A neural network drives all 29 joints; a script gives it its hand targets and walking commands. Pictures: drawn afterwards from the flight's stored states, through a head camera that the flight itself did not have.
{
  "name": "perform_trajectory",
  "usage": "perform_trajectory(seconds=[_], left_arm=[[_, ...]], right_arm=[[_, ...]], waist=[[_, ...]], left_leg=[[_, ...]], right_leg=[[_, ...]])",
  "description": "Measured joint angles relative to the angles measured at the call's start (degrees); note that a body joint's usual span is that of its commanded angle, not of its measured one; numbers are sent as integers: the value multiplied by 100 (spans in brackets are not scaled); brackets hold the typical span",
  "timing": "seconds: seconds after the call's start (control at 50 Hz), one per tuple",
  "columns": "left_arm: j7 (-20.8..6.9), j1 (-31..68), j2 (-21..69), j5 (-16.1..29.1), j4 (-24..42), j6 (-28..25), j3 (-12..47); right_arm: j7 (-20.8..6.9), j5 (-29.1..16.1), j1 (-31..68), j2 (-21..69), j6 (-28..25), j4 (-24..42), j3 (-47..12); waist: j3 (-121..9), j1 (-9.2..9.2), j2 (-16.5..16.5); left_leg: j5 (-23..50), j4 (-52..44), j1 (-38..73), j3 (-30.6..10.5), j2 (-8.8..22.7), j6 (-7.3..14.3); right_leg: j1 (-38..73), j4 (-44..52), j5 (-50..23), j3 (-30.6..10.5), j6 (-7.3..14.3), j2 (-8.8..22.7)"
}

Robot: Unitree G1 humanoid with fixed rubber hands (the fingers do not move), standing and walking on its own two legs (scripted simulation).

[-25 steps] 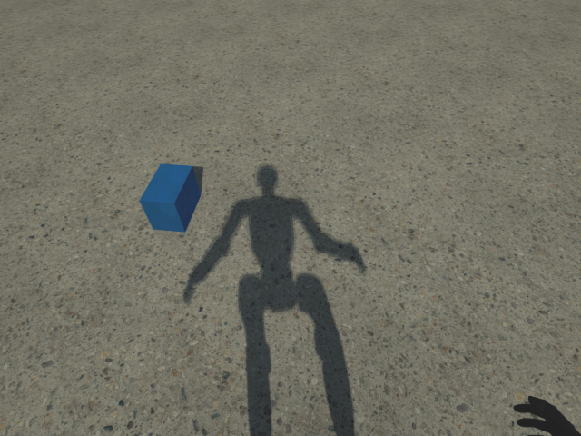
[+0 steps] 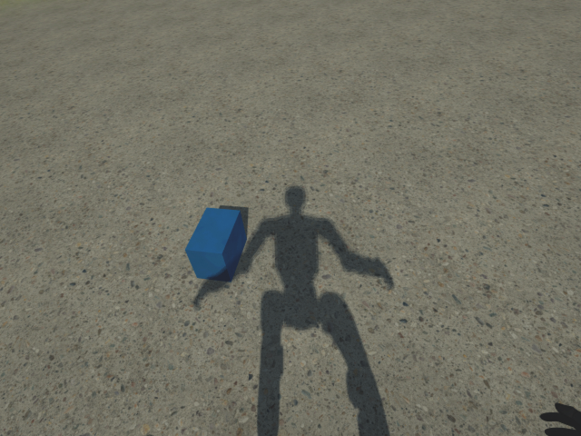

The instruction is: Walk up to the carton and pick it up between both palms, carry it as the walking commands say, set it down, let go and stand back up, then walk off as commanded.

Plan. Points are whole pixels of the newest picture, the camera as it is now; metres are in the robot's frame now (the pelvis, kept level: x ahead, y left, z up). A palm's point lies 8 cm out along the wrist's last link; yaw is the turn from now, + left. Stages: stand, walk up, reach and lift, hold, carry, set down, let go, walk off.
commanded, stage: walk up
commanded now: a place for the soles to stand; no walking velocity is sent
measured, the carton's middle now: (218, 244) +1.02 +0.45 -0.65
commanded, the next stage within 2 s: none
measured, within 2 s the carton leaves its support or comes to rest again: neither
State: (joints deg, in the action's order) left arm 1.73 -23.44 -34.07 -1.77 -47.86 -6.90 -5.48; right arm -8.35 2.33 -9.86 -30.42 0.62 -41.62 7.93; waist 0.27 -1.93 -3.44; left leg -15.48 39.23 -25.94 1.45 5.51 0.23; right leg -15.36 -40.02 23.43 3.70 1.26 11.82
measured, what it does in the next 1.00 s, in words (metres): walks ahead: right foot, then left foot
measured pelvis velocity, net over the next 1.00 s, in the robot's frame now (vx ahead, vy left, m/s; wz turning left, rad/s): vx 0.33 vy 0.32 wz -0.07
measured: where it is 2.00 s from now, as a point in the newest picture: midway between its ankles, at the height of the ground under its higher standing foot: (200, 379)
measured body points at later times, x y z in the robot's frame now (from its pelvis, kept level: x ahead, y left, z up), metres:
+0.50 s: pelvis +0.17 +0.15 +0.00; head +0.18 +0.13 +0.45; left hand +0.24 +0.55 -0.04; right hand +0.31 -0.19 -0.08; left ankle +0.27 +0.31 -0.69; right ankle +0.17 -0.03 -0.71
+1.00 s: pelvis +0.33 +0.32 -0.01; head +0.34 +0.29 +0.44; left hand +0.40 +0.70 -0.04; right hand +0.43 -0.03 -0.10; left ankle +0.40 +0.46 -0.67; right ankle +0.35 +0.16 -0.71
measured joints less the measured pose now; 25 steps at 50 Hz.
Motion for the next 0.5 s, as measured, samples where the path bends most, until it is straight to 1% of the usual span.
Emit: perform_trajectory(seconds=[0.02, 0.04, 0.06, 0.08, 0.1, 0.14, 0.18, 0.2, 0.24, 0.26, 0.28, 0.32, 0.36, 0.38, 0.42, 0.46, 0.5], left_arm=[[20, 27, 8, 25, -49, 54, 5], [60, 91, 56, 61, -109, 110, 18], [92, 159, 121, 105, -159, 138, 50], [104, 217, 196, 145, -191, 133, 90], [108, 263, 277, 170, -211, 106, 131], [87, 321, 439, 178, -226, 51, 210], [53, 371, 581, 179, -199, 23, 269], [40, 396, 644, 184, -172, 4, 288], [36, 407, 708, 165, -80, -67, 295], [60, 391, 672, 124, 1, -116, 266], [100, 392, 647, 84, 60, -145, 235], [156, 386, 581, 98, 141, -139, 193], [187, 339, 488, 130, 194, -119, 140], [193, 304, 430, 131, 211, -114, 114], [189, 215, 298, 111, 234, -115, 63], [179, 118, 171, 75, 244, -111, 22], [164, 43, 62, 46, 240, -80, -1]], right_arm=[[54, 9, -16, -7, -37, 13, 19], [111, 3, -49, 30, -68, 7, 10], [168, -16, -101, 84, -84, 1, -23], [224, -33, -166, 140, -94, 3, -62], [273, -40, -235, 189, -100, 14, -97], [330, -13, -363, 240, -100, 48, -150], [345, 36, -492, 244, -97, 92, -169], [345, 47, -554, 232, -90, 112, -169], [334, 46, -681, 199, -55, 161, -166], [334, 32, -748, 200, -49, 194, -165], [345, 30, -766, 211, -29, 192, -166], [364, 32, -731, 230, 38, 141, -184], [362, 48, -664, 229, 70, 118, -189], [345, 55, -615, 225, 75, 115, -187], [291, 62, -476, 211, 86, 122, -178], [226, 53, -311, 181, 94, 150, -150], [167, 25, -180, 133, 84, 180, -99]], waist=[[14, 45, 56], [31, 83, 121], [42, 121, 192], [52, 168, 257], [68, 226, 308], [110, 374, 347], [155, 505, 315], [178, 551, 276], [205, 593, 183], [211, 575, 174], [236, 518, 114], [275, 426, -55], [248, 340, -198], [227, 298, -238], [198, 221, -252], [189, 146, -220], [182, 69, -157]], left_leg=[[230, 139, -32, 47, -83, -40], [166, 300, -40, 110, -137, -49], [34, 335, 22, 187, -180, -19], [-77, 277, 130, 262, -218, 32], [-146, 173, 257, 329, -257, 89], [-185, -38, 499, 429, -323, 175], [-249, -165, 688, 504, -374, 245], [-308, -189, 766, 537, -393, 275], [-524, -40, 842, 585, -417, 306], [-668, 272, 754, 588, -444, 323], [-856, 787, 572, 460, -470, 284], [-1074, 1838, 143, 119, -474, 165], [-1037, 2393, -249, -90, -340, 95], [-994, 2449, -406, -168, -249, 69], [-937, 2231, -619, -279, -67, 31], [-809, 1768, -693, -319, 85, 21], [-597, 1210, -591, -262, 156, 39]], right_leg=[[-181, -557, 315, -200, 54, -10], [-434, -1216, 470, -466, 61, -158], [-684, -1779, 459, -647, 59, -337], [-895, -2138, 352, -691, 56, -481], [-1050, -2252, 232, -629, 45, -576], [-1206, -1929, 185, -348, 7, -691], [-1234, -1331, 205, -41, 0, -802], [-1189, -941, 89, 95, 16, -867], [-924, 26, -393, 278, 84, -1027], [-821, 315, -726, 236, 172, -1047], [-858, 196, -966, 219, 189, -1045], [-803, -19, -822, 230, 151, -1044], [-652, -15, -622, 233, 91, -1000], [-578, 3, -557, 219, 44, -952], [-461, 2, -455, 152, -51, -814], [-372, -49, -331, 48, -126, -643], [-304, -156, -159, -87, -173, -443]])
